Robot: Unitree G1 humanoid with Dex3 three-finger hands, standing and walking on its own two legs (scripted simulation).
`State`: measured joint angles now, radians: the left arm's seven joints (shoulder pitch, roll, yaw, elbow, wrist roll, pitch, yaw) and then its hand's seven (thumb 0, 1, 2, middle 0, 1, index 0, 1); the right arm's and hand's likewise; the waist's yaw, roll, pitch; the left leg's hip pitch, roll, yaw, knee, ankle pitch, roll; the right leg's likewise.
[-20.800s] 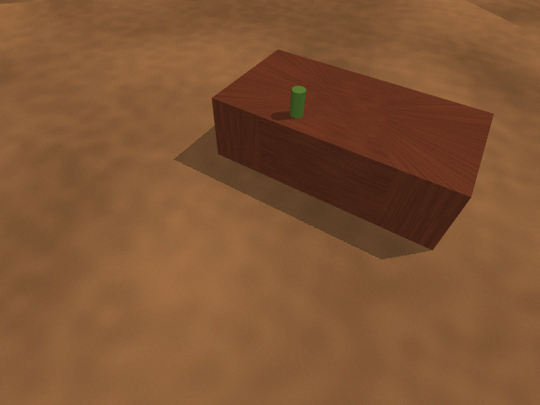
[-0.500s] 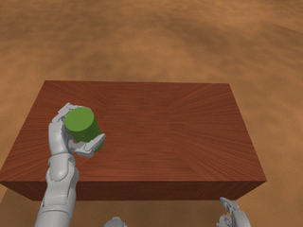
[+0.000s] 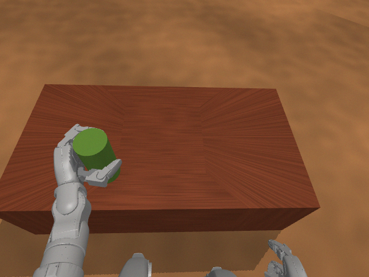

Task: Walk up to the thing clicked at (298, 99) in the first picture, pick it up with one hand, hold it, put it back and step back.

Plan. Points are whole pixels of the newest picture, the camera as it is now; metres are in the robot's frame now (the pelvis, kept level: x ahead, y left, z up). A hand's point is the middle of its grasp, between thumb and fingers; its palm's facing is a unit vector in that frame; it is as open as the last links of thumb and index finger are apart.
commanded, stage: crouch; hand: left
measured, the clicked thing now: (99, 158) +0.35 +0.18 +0.03
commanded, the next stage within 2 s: lower in 0.96 s
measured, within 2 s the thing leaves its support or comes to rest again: neither
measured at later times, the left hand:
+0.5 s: hand (100, 158) +0.43 +0.23 -0.11, palm faces +0.31 -0.95 +0.00, open 9.5 cm
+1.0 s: hand (98, 162) +0.45 +0.25 -0.16, palm faces +0.32 -0.95 +0.00, open 9.4 cm
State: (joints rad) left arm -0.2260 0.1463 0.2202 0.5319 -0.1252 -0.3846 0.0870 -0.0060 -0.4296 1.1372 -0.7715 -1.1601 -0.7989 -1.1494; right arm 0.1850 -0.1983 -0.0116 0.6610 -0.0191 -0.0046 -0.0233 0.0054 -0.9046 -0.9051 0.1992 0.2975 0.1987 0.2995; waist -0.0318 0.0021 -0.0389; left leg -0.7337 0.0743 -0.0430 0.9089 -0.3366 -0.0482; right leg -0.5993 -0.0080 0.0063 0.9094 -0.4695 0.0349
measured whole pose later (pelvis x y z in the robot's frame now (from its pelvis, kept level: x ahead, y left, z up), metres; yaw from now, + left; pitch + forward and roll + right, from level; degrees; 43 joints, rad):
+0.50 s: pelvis -0.01 +0.01 -0.10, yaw -3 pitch +27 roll -4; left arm -0.55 0.32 0.46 0.93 -0.11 -0.58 -0.01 -0.01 -0.43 1.14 -0.78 -1.15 -0.80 -1.14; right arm 0.21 -0.21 0.01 0.70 -0.05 0.05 0.04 0.00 -0.89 -0.90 0.20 0.30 0.20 0.30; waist -0.09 0.02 -0.16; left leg -1.39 0.10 -0.09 1.41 -0.50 -0.04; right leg -1.23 0.03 0.01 1.39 -0.64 0.05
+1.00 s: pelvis -0.03 +0.01 -0.16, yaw -5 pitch +32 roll -6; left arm -0.67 0.42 0.51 0.96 -0.10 -0.56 -0.05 -0.01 -0.39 1.09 -0.77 -1.13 -0.80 -1.12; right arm 0.13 -0.22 0.03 0.69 -0.07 0.06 0.04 0.00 -0.91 -0.91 0.20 0.30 0.20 0.30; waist -0.09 0.01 -0.17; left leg -1.65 0.10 -0.13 1.63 -0.54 -0.05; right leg -1.48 0.05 -0.01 1.62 -0.70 0.05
